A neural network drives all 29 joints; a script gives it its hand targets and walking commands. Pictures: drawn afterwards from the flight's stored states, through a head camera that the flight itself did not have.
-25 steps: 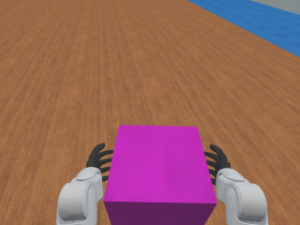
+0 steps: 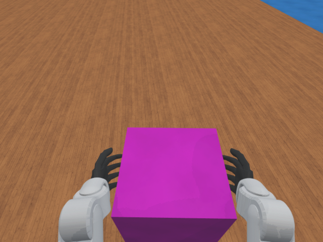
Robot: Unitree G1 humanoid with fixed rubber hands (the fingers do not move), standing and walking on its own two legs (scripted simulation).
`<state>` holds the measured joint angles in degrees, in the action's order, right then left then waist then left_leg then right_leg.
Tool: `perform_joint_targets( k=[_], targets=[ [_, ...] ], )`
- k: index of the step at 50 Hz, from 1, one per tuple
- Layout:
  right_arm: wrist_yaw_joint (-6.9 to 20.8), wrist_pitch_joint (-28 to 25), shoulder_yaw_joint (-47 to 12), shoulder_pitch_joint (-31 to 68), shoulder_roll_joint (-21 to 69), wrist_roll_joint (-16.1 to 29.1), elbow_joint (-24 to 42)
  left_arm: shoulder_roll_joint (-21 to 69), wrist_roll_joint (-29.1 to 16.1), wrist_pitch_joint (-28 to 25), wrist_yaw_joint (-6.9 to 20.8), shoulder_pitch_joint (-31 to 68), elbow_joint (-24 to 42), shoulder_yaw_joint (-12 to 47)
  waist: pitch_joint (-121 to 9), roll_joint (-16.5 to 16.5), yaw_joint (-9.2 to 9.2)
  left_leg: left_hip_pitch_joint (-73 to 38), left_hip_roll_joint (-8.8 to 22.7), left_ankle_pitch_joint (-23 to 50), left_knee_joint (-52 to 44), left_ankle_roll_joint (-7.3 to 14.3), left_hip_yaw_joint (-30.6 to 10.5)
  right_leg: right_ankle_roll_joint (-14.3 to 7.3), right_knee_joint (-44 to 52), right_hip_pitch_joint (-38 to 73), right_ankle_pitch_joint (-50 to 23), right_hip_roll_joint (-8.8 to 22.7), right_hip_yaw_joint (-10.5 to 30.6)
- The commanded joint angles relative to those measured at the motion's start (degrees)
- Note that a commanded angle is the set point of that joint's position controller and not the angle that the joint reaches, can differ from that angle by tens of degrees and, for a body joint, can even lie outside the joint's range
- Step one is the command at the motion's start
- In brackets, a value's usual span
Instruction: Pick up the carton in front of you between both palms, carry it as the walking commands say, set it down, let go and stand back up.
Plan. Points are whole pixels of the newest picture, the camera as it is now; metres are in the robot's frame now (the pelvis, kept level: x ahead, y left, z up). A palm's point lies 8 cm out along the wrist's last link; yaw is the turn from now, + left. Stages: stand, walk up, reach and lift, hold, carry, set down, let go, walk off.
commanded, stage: carry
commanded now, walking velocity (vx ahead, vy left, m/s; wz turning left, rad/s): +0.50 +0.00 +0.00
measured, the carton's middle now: (170, 191) +0.26 +0.00 +0.01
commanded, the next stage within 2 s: none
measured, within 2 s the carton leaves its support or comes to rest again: neither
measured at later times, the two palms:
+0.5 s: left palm (121, 91) +0.57 +0.17 +0.09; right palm (212, 93) +0.55 -0.13 +0.10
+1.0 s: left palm (140, 50) +0.88 +0.14 +0.09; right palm (207, 51) +0.87 -0.16 +0.09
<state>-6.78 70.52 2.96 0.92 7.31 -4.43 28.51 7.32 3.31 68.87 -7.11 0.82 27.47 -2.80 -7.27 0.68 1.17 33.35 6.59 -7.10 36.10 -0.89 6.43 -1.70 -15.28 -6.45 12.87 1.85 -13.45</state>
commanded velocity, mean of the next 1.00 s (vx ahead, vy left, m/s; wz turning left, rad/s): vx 0.34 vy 0.00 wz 0.00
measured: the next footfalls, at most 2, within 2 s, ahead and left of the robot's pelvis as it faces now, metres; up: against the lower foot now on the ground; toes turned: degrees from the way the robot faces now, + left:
left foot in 0.14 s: +0.27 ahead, +0.13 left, +0.00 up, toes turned +12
right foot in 0.62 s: +0.66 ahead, -0.11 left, +0.00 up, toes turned -6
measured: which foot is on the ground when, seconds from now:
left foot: up 0.00-0.12, down 0.14-0.64, up 0.66-1.00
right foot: down 0.00-0.16, up 0.18-0.60, down 0.62-1.00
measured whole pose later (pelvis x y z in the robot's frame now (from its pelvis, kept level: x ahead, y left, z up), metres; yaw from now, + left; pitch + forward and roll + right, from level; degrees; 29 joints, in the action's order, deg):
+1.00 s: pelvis +0.63 -0.01 -0.01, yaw -1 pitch +3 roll +0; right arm -6.7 70.1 2.9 2.4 7.3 -4.3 32.1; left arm 7.3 3.4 68.3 -6.8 2.0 31.1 -2.8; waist -2.5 1.0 -0.1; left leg 28.0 3.2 -0.7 28.5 -1.3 9.2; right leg -0.6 -21.0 -5.9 17.5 2.6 -11.8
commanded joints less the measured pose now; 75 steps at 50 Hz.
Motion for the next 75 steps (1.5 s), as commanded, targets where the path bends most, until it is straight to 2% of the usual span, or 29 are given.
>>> perform_joint_targets(
  k=[1, 6, 7, 8, 9, 11, 13, 17, 20, 26, 30, 31, 32, 33, 34, 36, 37, 42, 47, 50, 51, 52, 53, 54, 56, 60, 63, 68, 75],
  targets=[
    [9.31, -1.12, -38.94, 25.15, 47.67, 18.89, 6.03, 47.51, -19.5, 0.49, 10.83, 24.64, 6.78, 38.78, -7.11, -7.7, -0.16, -1.2, -1.69, 4.05, -5.13, 0.31, 3.25, -4.71, 6.06, 7.8, -10.47, 13.23, 7.58],
    [9.47, 0.94, -36.4, 24.34, 43.38, 18.65, 2.73, 44.12, -17.75, 2.55, 9.87, 24.12, 3.71, 37.32, -7.21, -6.16, -1.09, -19.86, -5.38, -0.61, -12.5, 1.89, 9.93, -1.44, -10.25, 3.76, -18.27, 10.08, 1.41],
    [9.57, 1.16, -35.7, 23.54, 43.26, 18.51, 1.57, 43.63, -17.51, 2.85, 9.75, 24.73, 3.3, 37.15, -10.36, -2.98, -2.18, -32.23, -1.79, -4.19, -12.18, 2.91, 4.38, 0.45, -20.8, -4.14, -16.42, 8.23, -0.17],
    [9.72, 1.04, -35.15, 24.0, 42.73, 18.24, 1.07, 43.77, -18.0, 3.32, 9.76, 25.56, 4.12, 37.28, -14.8, 10.91, -3.06, -43.71, 12.32, -13.17, -18.44, 9.28, -20.53, 3.6, -38.23, -19.54, -5.39, 2.64, 0.28],
    [9.82, 0.75, -35.1, 23.82, 44.33, 18.08, -0.52, 44.3, -18.47, 3.45, 9.96, 26.72, 4.22, 37.88, -15.12, 19.1, -2.83, -50.05, 18.71, -8.49, -24.32, 13.69, -34.61, 3.95, -48.9, -32.78, 14.59, -2.13, 4.77],
    [10.54, -0.13, -36.4, 25.17, 49.47, 19.56, 0.95, 49.31, -19.09, 2.47, 10.81, 27.92, 2.98, 39.14, -14.77, 8.49, -2.54, -45.21, 17.22, 1.72, -22.24, 13.03, -25.84, 1.27, -56.99, -36.25, 13.51, 3.7, 12.23],
    [11.26, -1.47, -38.04, 29.42, 53.58, 20.54, 2.53, 53.82, -19.45, 0.96, 11.51, 29.16, 2.4, 39.79, -13.27, 1.59, -1.87, -37.37, 14.8, -0.64, -24.54, 8.53, -16.89, 0.99, -49.64, -32.51, 5.66, 7.03, 13.58],
    [12.11, -3.35, -39.92, 29.82, 54.79, 22.42, 5.0, 56.48, -18.84, -1.45, 11.09, 27.94, 4.01, 40.95, -11.77, 6.11, -2.0, -35.18, 11.49, -2.98, -28.32, 7.63, -7.2, 2.61, -38.97, -31.23, -1.79, 6.06, 9.38],
    [12.0, -3.46, -40.28, 28.06, 52.66, 22.6, 7.08, 54.5, -18.39, -1.75, 10.18, 26.42, 6.75, 40.95, -9.73, 6.29, -2.09, -37.08, 9.33, 3.6, -28.25, 7.9, -2.73, 3.42, -28.7, -32.11, -6.5, 5.29, 7.01],
    [10.77, -1.14, -38.3, 23.87, 45.99, 20.2, 7.02, 47.66, -18.6, 0.89, 9.7, 24.28, 8.46, 39.98, -4.18, 7.94, -2.21, -39.89, 7.93, 14.44, -25.83, 6.35, 2.4, 1.27, -14.71, -27.99, -12.35, 2.93, 2.95],
    [10.04, 0.59, -37.35, 24.4, 43.63, 18.95, 6.24, 45.15, -18.76, 2.34, 9.94, 23.54, 6.19, 38.17, -7.33, 6.89, -0.74, -36.72, 5.29, 28.48, -8.28, 2.86, 8.52, 0.23, -9.5, -7.96, -7.22, -2.75, -3.17],
    [9.91, 0.93, -37.21, 24.62, 42.92, 18.83, 5.76, 44.89, -18.57, 2.59, 10.05, 23.73, 5.57, 37.42, -10.92, 3.6, 0.15, -28.74, 3.62, 22.57, 2.33, 1.6, 8.26, 0.23, -10.19, 4.52, -3.38, -0.35, 0.14],
    [9.82, 1.42, -37.85, 26.0, 42.93, 19.04, 6.71, 44.08, -18.0, 2.62, 10.16, 24.08, 4.48, 36.54, -15.55, -10.07, 0.62, -12.6, -1.46, 8.04, 19.77, -1.36, 6.67, -5.7, -5.38, 17.33, 5.32, 15.11, 25.02],
    [9.92, 1.64, -38.09, 26.42, 43.5, 19.56, 6.82, 45.51, -18.33, 2.48, 10.44, 22.87, 2.72, 36.42, -16.58, -21.29, 0.23, 0.29, -7.49, -18.8, 31.93, -1.93, 1.7, -11.27, 2.91, 23.43, 0.72, 22.32, 42.73],
    [10.17, 1.29, -39.27, 27.44, 45.88, 19.84, 5.77, 47.46, -19.1, 2.23, 10.88, 23.96, 3.6, 36.89, -15.41, -15.73, 0.23, 4.98, -4.44, -20.56, 39.03, -0.07, -4.59, -11.48, 2.0, 21.96, -8.28, 22.78, 38.56],
    [10.96, 0.0, -39.97, 28.81, 51.03, 20.51, 4.88, 52.46, -19.39, 1.01, 11.67, 25.98, 3.94, 37.85, -14.21, -5.51, -0.23, 4.96, 0.34, -14.68, 36.61, 1.75, -6.62, -8.55, -0.89, 15.11, -20.92, 19.9, 26.89],
    [11.2, -0.75, -40.42, 29.08, 53.31, 20.76, 4.47, 54.17, -19.86, 0.33, 11.93, 27.57, 4.23, 38.56, -13.74, -3.67, -0.55, 2.47, 1.55, -11.94, 31.19, 1.61, -6.84, -6.56, -0.25, 11.47, -23.72, 18.3, 22.11],
    [10.43, -3.68, -41.52, 26.69, 56.14, 19.44, 5.5, 55.36, -20.95, -1.9, 12.99, 26.49, 6.87, 39.63, -13.84, -8.67, -0.89, -3.22, -1.9, -7.88, 11.83, -0.31, -0.66, -5.19, -0.15, 8.32, -34.3, 14.21, 8.56],
    [9.76, -2.76, -41.86, 26.13, 52.34, 20.1, 9.69, 51.4, -20.17, -1.32, 12.24, 23.35, 9.37, 39.31, -12.31, -10.92, -0.33, -8.85, -4.73, 3.84, -3.13, -0.58, 3.12, -3.53, -2.98, 8.23, -39.87, 11.94, 2.98],
    [10.04, -1.13, -40.72, 24.47, 48.86, 20.15, 8.56, 48.36, -18.89, 0.27, 11.55, 22.33, 8.49, 38.48, -10.96, -7.66, -0.91, -18.9, -4.8, 16.02, -15.72, -0.5, 5.63, -0.34, -10.63, 5.24, -31.18, 9.36, 0.8],
    [10.19, -0.51, -40.0, 24.33, 47.47, 19.81, 7.85, 47.17, -18.32, 0.89, 11.39, 22.32, 7.61, 38.09, -10.55, -6.18, -0.95, -24.69, -3.3, 20.14, -18.31, -0.61, 4.93, 1.29, -13.31, 1.8, -27.32, 8.78, 1.38],
    [10.3, 0.16, -38.92, 24.23, 45.64, 19.49, 6.67, 45.52, -17.77, 1.52, 11.16, 22.23, 6.38, 37.37, -11.82, -3.2, -0.74, -32.52, 2.65, 34.37, -15.81, -0.26, -0.27, 3.36, -16.39, -3.54, -16.73, 7.34, 2.06],
    [10.35, 0.39, -37.79, 24.29, 44.59, 19.22, 4.47, 44.54, -17.72, 2.4, 10.86, 23.45, 5.93, 37.6, -15.54, 6.54, -1.1, -42.3, 10.68, 53.2, -9.43, 5.5, -8.42, 4.84, -21.17, -10.27, 0.42, 5.19, 4.7],
    [10.41, 0.41, -36.72, 21.88, 45.0, 18.71, 2.3, 43.96, -18.03, 2.97, 10.77, 22.75, 5.38, 37.8, -17.86, 11.6, -1.56, -44.83, 13.94, 53.2, -10.39, 9.87, -12.92, 4.88, -22.39, -13.02, 12.69, 3.18, 6.33],
    [10.83, 0.03, -36.1, 22.22, 48.33, 18.9, 1.35, 47.05, -18.73, 2.87, 11.27, 25.28, 5.02, 38.99, -17.3, 10.06, -1.68, -42.2, 12.64, 45.36, -13.21, 10.02, -12.0, 3.85, -17.9, -12.8, 19.26, 2.9, 8.85],
    [11.57, -1.21, -37.0, 27.11, 52.89, 19.57, 2.97, 53.01, -19.85, 1.37, 12.02, 28.85, 5.22, 40.32, -17.11, 5.64, -1.15, -33.85, 5.81, 25.56, -12.05, 4.05, -3.47, 4.18, -5.23, -3.65, -0.96, 5.02, 8.7],
    [11.53, -1.74, -38.2, 28.1, 53.06, 20.17, 3.27, 53.08, -19.91, 0.74, 12.04, 28.82, 4.92, 40.25, -17.17, -0.17, -1.38, -31.01, 3.68, 32.43, -6.78, 3.78, -1.68, 4.17, -11.93, -1.1, -17.76, 6.86, 8.52],
    [12.09, -2.75, -38.93, 26.26, 50.35, 18.83, 0.7, 50.71, -17.26, -0.72, 12.56, 24.66, 0.73, 38.87, -17.97, -0.8, -1.21, -30.98, 3.64, 42.17, -2.82, 5.04, -1.55, 3.82, -14.55, -2.62, -23.49, 6.2, 8.31],
    [14.0, -8.18, -37.4, 28.23, 49.33, 15.75, -6.57, 49.28, -14.14, -6.27, 14.54, 27.17, -6.5, 36.41, -15.25, -2.07, -1.2, -26.87, 2.4, 30.23, -2.86, 3.69, -0.57, 3.29, -13.23, -0.37, -29.69, 7.16, 9.24]
  ],
)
